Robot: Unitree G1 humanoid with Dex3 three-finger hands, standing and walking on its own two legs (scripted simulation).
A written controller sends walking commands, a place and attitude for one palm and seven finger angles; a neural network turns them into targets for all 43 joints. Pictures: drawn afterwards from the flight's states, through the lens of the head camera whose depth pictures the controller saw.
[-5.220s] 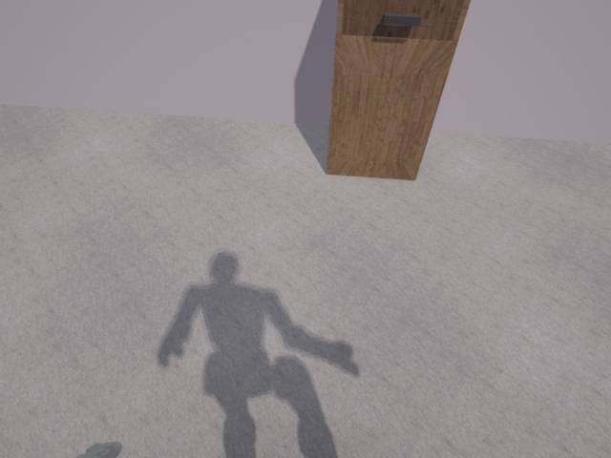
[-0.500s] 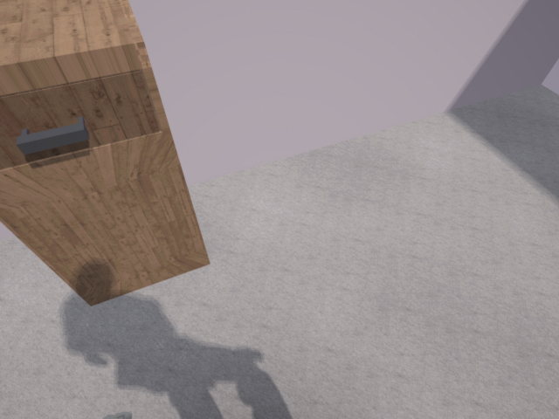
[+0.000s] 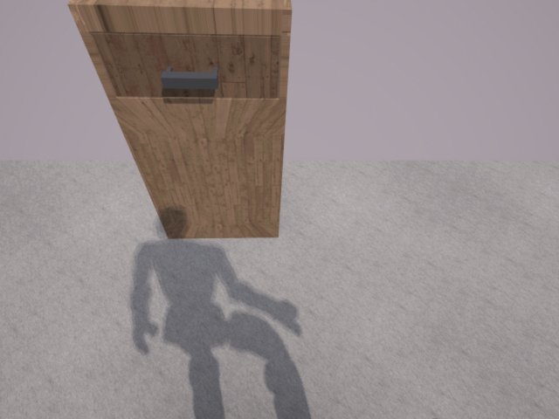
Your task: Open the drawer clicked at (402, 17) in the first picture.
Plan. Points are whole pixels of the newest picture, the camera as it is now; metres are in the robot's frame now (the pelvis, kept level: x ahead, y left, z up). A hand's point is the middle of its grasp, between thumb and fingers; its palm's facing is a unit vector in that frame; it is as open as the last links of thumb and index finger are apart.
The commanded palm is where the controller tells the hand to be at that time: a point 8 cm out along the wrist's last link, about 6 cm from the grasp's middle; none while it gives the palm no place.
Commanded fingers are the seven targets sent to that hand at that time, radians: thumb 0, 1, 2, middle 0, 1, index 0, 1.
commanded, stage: turn to face it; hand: left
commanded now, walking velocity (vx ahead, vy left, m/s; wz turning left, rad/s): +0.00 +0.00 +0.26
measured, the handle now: (191, 75) +0.81 +0.29 +0.01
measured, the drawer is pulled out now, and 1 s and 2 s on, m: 0.00 0.00 0.00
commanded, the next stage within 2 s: take the last steps up to it in 0.06 s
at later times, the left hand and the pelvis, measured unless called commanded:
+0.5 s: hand out of the picture +0.07 +0.20 -0.16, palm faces +0.10 -0.97 -0.22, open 7.4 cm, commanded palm none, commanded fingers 0.00 0.90 0.90 -0.20 -0.30 -0.20 -0.30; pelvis +0.02 +0.00 +0.00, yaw +6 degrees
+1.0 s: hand out of the picture +0.04 +0.23 -0.18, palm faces +0.21 -0.97 -0.13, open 7.4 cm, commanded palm none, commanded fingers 0.00 0.90 0.90 -0.20 -0.30 -0.20 -0.30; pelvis +0.16 +0.09 +0.00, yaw +6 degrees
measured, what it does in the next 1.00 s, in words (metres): walks ahead: right foot, then left foot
